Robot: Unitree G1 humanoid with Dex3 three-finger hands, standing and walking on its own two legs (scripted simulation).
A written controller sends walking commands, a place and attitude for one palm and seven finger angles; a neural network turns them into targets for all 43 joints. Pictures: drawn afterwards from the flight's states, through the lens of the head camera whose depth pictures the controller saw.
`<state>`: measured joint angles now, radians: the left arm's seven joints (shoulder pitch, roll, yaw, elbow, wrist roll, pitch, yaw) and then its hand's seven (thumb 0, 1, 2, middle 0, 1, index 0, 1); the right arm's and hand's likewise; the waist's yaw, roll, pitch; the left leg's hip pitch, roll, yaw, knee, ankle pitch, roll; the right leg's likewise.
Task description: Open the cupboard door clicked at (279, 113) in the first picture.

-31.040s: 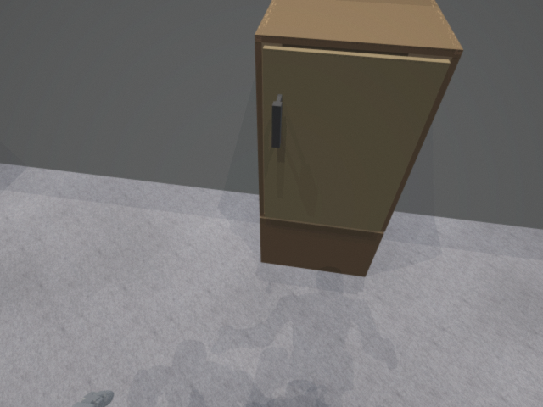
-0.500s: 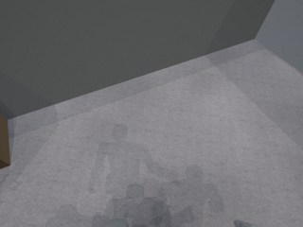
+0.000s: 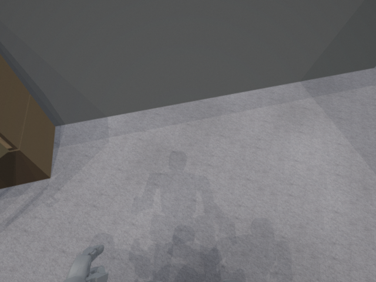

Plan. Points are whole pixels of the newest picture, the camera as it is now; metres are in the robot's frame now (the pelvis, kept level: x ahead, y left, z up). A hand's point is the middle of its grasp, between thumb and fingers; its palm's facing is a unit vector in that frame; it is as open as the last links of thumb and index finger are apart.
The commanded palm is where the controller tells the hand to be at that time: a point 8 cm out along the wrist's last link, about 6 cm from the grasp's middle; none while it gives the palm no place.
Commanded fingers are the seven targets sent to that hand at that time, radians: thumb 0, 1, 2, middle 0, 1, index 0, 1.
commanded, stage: turn to face it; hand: left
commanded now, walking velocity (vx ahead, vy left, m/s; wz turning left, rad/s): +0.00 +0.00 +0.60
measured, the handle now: out of the picture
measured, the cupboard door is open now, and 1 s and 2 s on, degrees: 43 43 43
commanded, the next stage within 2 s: take the last steps up to it in 1.40 s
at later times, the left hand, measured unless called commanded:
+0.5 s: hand out of the picture -0.05 +0.22 -0.19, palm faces +0.39 -0.89 -0.24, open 7.4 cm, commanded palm none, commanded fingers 0.00 0.90 0.90 -0.20 -0.30 -0.20 -0.30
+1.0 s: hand out of the picture +0.01 +0.22 -0.15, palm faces +0.55 -0.79 -0.26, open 7.4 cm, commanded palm none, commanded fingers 0.00 0.90 0.90 -0.20 -0.30 -0.20 -0.30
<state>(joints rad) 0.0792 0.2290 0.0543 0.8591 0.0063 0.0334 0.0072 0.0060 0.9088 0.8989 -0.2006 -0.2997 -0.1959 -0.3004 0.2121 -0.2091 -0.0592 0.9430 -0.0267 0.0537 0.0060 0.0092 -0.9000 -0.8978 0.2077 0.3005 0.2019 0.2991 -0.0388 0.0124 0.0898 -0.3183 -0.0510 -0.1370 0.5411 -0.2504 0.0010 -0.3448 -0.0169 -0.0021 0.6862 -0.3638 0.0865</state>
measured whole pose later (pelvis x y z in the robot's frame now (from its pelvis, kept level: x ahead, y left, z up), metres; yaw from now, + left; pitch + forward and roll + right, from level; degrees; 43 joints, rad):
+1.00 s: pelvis +0.01 -0.02 +0.00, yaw +35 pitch +2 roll +0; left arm 0.10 0.21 0.05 0.86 0.01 0.02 0.01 0.01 0.91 0.90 -0.20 -0.30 -0.20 -0.30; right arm 0.24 -0.21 -0.07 0.96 -0.02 0.06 0.01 0.01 -0.90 -0.90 0.21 0.30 0.20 0.30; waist -0.04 0.02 0.07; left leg -0.36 -0.08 -0.15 0.56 -0.22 -0.01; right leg -0.28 -0.01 0.00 0.57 -0.32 0.05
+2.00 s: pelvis +0.03 +0.01 +0.00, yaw +57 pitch -1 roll +1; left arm 0.16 0.16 0.04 0.98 0.03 -0.03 -0.02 0.01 0.91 0.90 -0.20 -0.30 -0.20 -0.30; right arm 0.40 -0.19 -0.04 1.10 -0.02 0.00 -0.01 0.01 -0.91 -0.90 0.20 0.30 0.20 0.30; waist -0.03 0.02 0.03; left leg -0.18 -0.03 0.02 0.60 -0.41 0.03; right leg -0.27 -0.04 -0.10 0.57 -0.29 -0.01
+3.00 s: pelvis +0.17 +0.32 -0.01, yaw +56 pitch +0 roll +2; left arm 0.08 0.18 0.05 0.98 0.02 -0.02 -0.02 0.00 0.91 0.90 -0.20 -0.30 -0.19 -0.30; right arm 0.45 -0.12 -0.02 1.15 -0.04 -0.04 -0.01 0.01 -0.91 -0.90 0.20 0.30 0.20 0.30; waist -0.06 -0.01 0.06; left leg -0.02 0.03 0.22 0.42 -0.40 -0.01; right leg -0.40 -0.07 -0.10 0.59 -0.18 -0.03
